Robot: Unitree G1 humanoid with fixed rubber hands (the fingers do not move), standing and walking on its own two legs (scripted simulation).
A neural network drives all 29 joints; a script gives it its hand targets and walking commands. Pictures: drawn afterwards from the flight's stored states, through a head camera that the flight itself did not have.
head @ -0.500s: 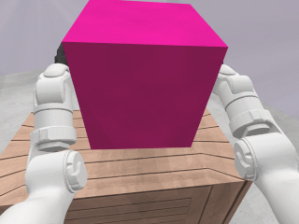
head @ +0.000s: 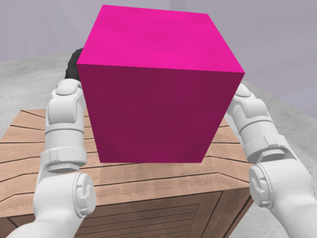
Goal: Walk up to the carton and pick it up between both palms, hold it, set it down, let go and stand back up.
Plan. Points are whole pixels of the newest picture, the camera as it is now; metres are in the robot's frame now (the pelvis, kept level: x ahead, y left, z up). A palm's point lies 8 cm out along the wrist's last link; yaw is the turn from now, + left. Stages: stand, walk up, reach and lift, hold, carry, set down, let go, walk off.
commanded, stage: set down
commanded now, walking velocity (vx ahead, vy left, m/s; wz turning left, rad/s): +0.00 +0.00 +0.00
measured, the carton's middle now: (154, 87) +0.44 -0.01 +0.21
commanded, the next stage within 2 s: none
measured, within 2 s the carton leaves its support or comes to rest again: neither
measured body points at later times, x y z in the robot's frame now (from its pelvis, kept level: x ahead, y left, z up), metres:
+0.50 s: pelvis +0.00 +0.00 +0.00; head -0.04 +0.03 +0.45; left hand +0.43 +0.19 +0.22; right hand +0.40 -0.18 +0.20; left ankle +0.03 +0.13 -0.75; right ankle -0.03 -0.12 -0.75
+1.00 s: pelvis +0.00 +0.00 +0.00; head -0.01 +0.03 +0.45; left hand +0.45 +0.18 +0.19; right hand +0.41 -0.19 +0.16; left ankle +0.03 +0.13 -0.75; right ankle -0.03 -0.12 -0.75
